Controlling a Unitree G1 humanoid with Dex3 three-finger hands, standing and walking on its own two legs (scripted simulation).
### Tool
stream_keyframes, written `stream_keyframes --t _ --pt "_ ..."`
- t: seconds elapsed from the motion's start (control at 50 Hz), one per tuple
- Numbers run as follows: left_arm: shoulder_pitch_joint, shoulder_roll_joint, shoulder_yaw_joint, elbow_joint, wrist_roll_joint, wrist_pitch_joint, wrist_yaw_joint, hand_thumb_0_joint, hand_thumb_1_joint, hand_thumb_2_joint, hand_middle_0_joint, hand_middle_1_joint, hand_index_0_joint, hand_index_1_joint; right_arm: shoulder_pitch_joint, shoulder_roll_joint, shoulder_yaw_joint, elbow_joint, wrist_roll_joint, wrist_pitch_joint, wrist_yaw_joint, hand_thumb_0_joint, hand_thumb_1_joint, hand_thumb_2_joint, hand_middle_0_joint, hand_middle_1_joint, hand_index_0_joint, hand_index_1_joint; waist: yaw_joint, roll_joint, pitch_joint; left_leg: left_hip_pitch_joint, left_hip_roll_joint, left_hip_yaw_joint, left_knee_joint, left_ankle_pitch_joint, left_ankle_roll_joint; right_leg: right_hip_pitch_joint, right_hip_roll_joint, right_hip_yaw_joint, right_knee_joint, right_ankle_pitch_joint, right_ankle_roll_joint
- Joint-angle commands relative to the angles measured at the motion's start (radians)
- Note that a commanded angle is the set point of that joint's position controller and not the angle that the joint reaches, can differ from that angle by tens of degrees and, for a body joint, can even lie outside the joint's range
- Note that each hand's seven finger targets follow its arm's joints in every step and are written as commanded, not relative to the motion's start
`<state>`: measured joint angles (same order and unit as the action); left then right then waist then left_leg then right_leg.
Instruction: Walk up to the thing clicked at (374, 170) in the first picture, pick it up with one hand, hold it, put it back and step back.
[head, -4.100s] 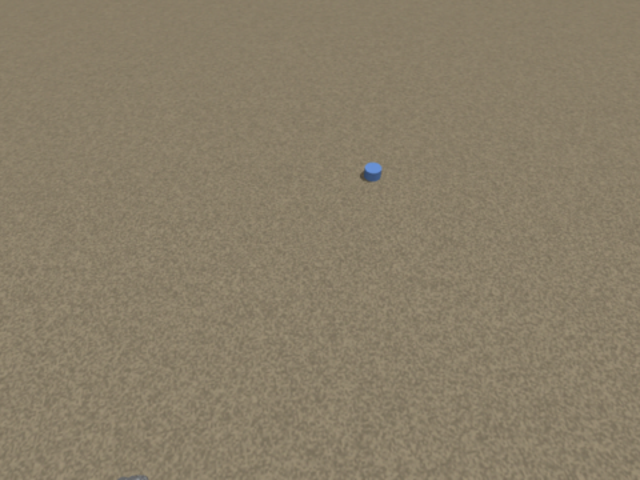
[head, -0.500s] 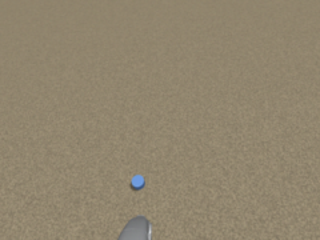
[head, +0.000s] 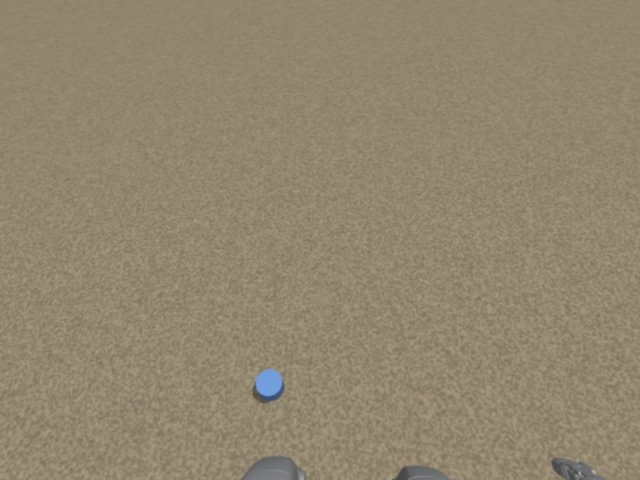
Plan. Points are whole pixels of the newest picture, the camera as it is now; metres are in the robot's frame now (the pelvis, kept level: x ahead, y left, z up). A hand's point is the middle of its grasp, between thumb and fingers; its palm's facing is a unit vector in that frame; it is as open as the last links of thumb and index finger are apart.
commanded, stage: walk up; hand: left
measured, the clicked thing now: (270, 385) +0.44 +0.22 -0.73
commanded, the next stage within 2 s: stand in 1.14 s
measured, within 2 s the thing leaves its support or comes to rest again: neither
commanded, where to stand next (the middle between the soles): +0.05 +0.00 m, yaw +0 degrees
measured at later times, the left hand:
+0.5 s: hand (164, 468) +0.14 +0.25 -0.13, palm faces -0.05 -0.94 -0.32, open 7.4 cm
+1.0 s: hand out of the picture +0.10 +0.26 -0.13, palm faces -0.03 -0.94 -0.35, open 7.4 cm
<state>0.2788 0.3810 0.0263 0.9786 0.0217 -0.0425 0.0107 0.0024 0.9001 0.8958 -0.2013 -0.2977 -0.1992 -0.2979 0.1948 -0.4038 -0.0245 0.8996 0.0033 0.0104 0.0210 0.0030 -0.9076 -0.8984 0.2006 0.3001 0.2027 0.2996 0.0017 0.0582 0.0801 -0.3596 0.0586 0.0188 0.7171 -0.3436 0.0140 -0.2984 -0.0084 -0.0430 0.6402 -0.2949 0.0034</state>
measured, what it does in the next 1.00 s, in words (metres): stands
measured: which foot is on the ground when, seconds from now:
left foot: down 0.00-1.00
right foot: down 0.00-1.00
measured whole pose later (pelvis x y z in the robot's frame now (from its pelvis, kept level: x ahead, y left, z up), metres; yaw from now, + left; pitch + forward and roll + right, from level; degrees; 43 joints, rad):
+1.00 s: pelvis +0.03 +0.01 +0.03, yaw -1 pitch -2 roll +0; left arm 0.09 0.35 0.00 1.19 0.00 -0.01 0.00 0.00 0.90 0.90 -0.20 -0.30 -0.20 -0.30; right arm 0.08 -0.34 0.00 1.17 0.00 -0.01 0.02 0.00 -0.91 -0.90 0.20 0.30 0.20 0.30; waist 0.00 0.01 0.04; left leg -0.13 0.02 0.05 0.33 -0.17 0.00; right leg -0.10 -0.04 -0.01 0.32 -0.17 0.03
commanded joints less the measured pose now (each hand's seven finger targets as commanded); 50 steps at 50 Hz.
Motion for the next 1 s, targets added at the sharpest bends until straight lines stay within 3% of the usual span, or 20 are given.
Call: stream_keyframes --t 0.0,0.02,0.04,0.08,0.12,0.16,0.28,0.4,0.52,0.62,0.68,0.98 --pt "-0.150 0.269 0.049 -0.086 -0.004 -0.023 0.006 0.000 0.900 0.900 -0.200 -0.300 -0.200 -0.300 0.022 -0.174 -0.042 -0.010 -0.001 -0.030 -0.019 0.000 -0.900 -0.900 0.200 0.300 0.200 0.300 -0.048 -0.190 -0.020 0.135 0.003 -0.048 -0.073 -0.093 0.022 -0.161 -0.261 0.322 -0.254 0.035 -0.177" --pt "-0.152 0.235 0.038 -0.081 -0.009 -0.021 0.005 0.000 0.900 0.900 -0.200 -0.300 -0.200 -0.300 0.011 -0.185 -0.043 0.008 0.006 -0.037 -0.017 0.000 -0.900 -0.900 0.200 0.300 0.200 0.300 -0.052 -0.162 -0.035 0.163 0.011 -0.048 -0.160 0.044 0.027 -0.128 -0.197 0.216 -0.221 0.094 -0.112" --pt "-0.146 0.213 0.030 -0.072 -0.013 -0.023 0.005 0.000 0.900 0.900 -0.200 -0.300 -0.200 -0.300 -0.011 -0.192 -0.046 0.021 0.010 -0.043 -0.015 0.000 -0.900 -0.900 0.200 0.300 0.200 0.300 -0.040 -0.159 -0.067 0.181 0.037 -0.081 -0.183 0.193 0.036 -0.081 -0.151 0.162 -0.184 0.186 -0.071" --pt "-0.112 0.208 0.027 -0.042 -0.021 -0.024 0.003 0.000 0.900 0.900 -0.200 -0.300 -0.200 -0.300 -0.043 -0.195 -0.038 0.025 0.006 -0.051 -0.017 0.000 -0.900 -0.900 0.200 0.300 0.200 0.300 -0.009 -0.154 -0.150 0.199 0.075 -0.118 -0.210 0.321 0.054 0.019 -0.107 0.128 -0.140 0.279 -0.049" --pt "-0.106 0.220 0.027 -0.022 -0.023 -0.019 0.001 0.000 0.900 0.900 -0.200 -0.300 -0.200 -0.300 -0.077 -0.190 -0.028 0.044 0.007 -0.048 -0.014 0.000 -0.900 -0.900 0.200 0.300 0.200 0.300 0.007 -0.156 -0.134 0.158 0.058 -0.098 -0.207 0.214 0.050 0.040 -0.120 0.150 -0.202 0.145 -0.048" --pt "-0.165 0.219 0.025 -0.012 -0.019 -0.013 0.002 0.000 0.900 0.900 -0.200 -0.300 -0.200 -0.300 -0.083 -0.178 -0.024 0.074 0.003 -0.042 -0.013 0.000 -0.900 -0.900 0.200 0.300 0.200 0.300 -0.011 -0.141 -0.099 0.159 0.047 -0.084 -0.262 0.153 0.031 0.031 -0.135 0.163 -0.230 0.092 -0.052" --pt "-0.190 0.200 0.014 0.037 -0.027 -0.008 0.003 0.000 0.900 0.900 -0.200 -0.300 -0.200 -0.300 -0.127 -0.177 -0.012 0.134 0.001 -0.048 -0.015 0.000 -0.900 -0.900 0.200 0.300 0.200 0.300 0.008 -0.058 -0.141 0.189 0.071 -0.089 -0.317 0.287 0.029 0.137 -0.118 0.125 -0.233 0.233 -0.041" --pt "-0.238 0.186 0.006 0.077 -0.027 0.006 -0.003 0.000 0.900 0.900 -0.200 -0.300 -0.200 -0.300 -0.165 -0.175 -0.011 0.176 -0.007 -0.050 -0.019 0.000 -0.900 -0.900 0.200 0.300 0.200 0.300 0.009 -0.010 -0.101 0.164 0.084 -0.100 -0.418 0.202 0.020 0.168 -0.106 0.112 -0.274 0.180 -0.030" --pt "-0.266 0.188 0.008 0.107 -0.020 0.006 -0.007 0.000 0.900 0.900 -0.200 -0.300 -0.200 -0.300 -0.169 -0.169 -0.011 0.199 -0.007 -0.051 -0.021 0.000 -0.900 -0.900 0.200 0.300 0.200 0.300 0.000 -0.038 -0.122 0.202 0.079 -0.081 -0.431 0.229 0.015 0.201 -0.116 0.116 -0.322 0.217 -0.022" --pt "-0.277 0.181 0.005 0.125 -0.019 0.007 -0.008 0.000 0.900 0.900 -0.200 -0.300 -0.200 -0.300 -0.179 -0.172 -0.013 0.208 -0.007 -0.047 -0.019 0.000 -0.900 -0.900 0.200 0.300 0.200 0.300 -0.004 -0.044 -0.109 0.225 0.074 -0.079 -0.437 0.198 0.011 0.169 -0.115 0.120 -0.353 0.181 -0.018" --pt "-0.268 0.180 0.008 0.132 -0.016 0.006 -0.008 0.000 0.900 0.900 -0.200 -0.300 -0.200 -0.300 -0.176 -0.173 -0.013 0.209 -0.008 -0.048 -0.019 0.000 -0.900 -0.900 0.200 0.300 0.200 0.300 -0.003 -0.048 -0.137 0.251 0.080 -0.076 -0.434 0.240 0.014 0.188 -0.116 0.113 -0.355 0.207 -0.017" --pt "-0.256 0.175 0.010 0.145 -0.012 0.008 -0.003 0.000 0.900 0.900 -0.200 -0.300 -0.200 -0.300 -0.175 -0.165 -0.020 0.214 -0.007 -0.039 -0.021 0.000 -0.900 -0.900 0.200 0.300 0.200 0.300 -0.008 -0.062 -0.105 0.259 0.071 -0.078 -0.449 0.246 0.009 0.179 -0.119 0.104 -0.379 0.216 -0.007"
